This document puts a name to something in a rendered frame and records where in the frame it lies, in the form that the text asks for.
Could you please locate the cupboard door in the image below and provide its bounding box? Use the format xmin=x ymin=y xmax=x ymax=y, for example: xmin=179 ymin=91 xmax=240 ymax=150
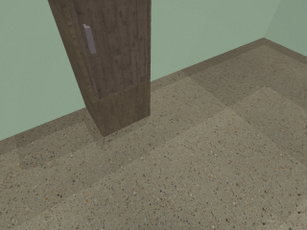
xmin=66 ymin=0 xmax=150 ymax=101

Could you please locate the handle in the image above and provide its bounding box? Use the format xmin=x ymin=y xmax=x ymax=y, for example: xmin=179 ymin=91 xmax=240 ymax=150
xmin=83 ymin=24 xmax=96 ymax=54

